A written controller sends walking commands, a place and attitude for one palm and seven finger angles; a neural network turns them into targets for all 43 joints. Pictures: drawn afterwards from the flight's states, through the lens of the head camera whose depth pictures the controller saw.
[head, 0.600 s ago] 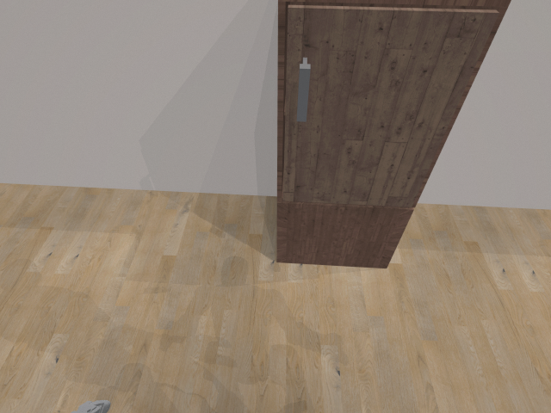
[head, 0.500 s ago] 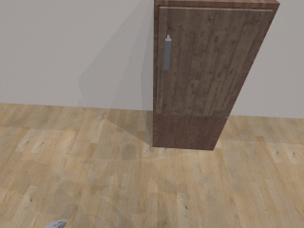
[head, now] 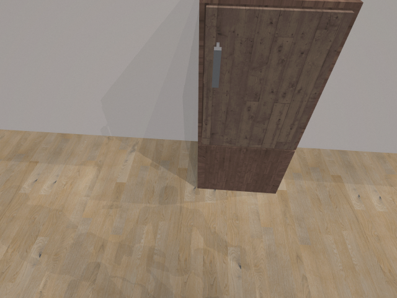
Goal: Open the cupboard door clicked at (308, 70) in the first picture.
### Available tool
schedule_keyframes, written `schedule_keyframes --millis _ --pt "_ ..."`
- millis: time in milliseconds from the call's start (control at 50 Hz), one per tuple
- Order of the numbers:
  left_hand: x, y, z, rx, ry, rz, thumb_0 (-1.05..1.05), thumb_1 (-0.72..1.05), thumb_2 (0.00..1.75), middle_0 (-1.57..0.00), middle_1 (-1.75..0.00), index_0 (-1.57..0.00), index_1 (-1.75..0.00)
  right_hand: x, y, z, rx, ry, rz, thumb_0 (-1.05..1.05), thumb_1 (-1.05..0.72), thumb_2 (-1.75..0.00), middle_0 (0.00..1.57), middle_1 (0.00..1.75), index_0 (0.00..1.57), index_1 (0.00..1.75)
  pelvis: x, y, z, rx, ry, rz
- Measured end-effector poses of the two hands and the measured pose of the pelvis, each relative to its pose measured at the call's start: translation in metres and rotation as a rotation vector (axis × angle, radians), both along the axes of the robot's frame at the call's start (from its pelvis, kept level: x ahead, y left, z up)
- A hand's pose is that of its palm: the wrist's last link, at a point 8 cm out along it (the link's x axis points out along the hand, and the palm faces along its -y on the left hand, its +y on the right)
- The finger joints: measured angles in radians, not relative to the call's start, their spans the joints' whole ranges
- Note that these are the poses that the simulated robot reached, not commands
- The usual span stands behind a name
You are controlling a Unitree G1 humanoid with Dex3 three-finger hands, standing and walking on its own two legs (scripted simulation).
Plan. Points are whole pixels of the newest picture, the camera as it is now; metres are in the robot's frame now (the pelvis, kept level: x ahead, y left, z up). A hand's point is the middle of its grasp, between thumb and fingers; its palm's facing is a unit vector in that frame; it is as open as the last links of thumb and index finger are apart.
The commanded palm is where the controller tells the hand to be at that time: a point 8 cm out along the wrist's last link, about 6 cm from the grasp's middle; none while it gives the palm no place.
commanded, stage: stand and wait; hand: left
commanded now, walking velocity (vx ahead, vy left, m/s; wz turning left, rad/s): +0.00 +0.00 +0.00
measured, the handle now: (216, 65) +0.81 -0.01 +0.07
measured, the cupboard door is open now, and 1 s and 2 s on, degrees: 0 0 0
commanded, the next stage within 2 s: look at it before walking up in 0.22 s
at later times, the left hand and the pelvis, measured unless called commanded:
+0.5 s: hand out of the picture +0.07 +0.24 -0.15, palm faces -0.02 -0.94 -0.33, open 7.4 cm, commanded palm none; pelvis -0.01 +0.00 +0.00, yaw +0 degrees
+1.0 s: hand out of the picture +0.07 +0.25 -0.15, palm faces -0.02 -0.94 -0.34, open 7.4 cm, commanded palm none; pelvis +0.00 +0.00 +0.00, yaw +0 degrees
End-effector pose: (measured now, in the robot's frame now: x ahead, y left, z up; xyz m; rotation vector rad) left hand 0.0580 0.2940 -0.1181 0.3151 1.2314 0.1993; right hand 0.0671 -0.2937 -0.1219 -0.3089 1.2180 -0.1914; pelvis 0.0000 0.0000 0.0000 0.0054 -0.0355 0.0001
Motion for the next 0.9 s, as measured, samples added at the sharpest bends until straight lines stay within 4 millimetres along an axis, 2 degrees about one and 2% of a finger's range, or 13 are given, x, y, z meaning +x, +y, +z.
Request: schedule_keyframes --millis 260,440,900 --pt "0.003 -0.002 0.003 0.0 -0.022 -0.011 0.01 0.9 0.9 -0.2 -0.3 -0.2 -0.3 -0.012 0.0 -0.001 0.007 0.011 -0.006 0.01 -0.91 -0.9 0.2 0.3 0.2 0.3 -0.006 -0.002 0.001 -0.001 -0.001 0.001" --pt "0.007 -0.005 0.003 -0.009 -0.036 -0.016 0.01 0.9 0.9 -0.2 -0.3 -0.2 -0.3 -0.009 0.002 0.001 0.01 -0.002 -0.002 0.01 -0.91 -0.9 0.2 0.3 0.2 0.3 -0.007 -0.001 0.002 -0.001 -0.001 0.001" --pt "0.001 -0.002 0.001 -0.005 0.01 -0.002 0.01 0.9 0.9 -0.2 -0.3 -0.2 -0.3 0.002 0.002 0.001 0.007 0.012 0.007 0.01 -0.91 -0.9 0.2 0.3 0.2 0.3 0.001 -0.001 0.002 -0.002 0.01 0.001"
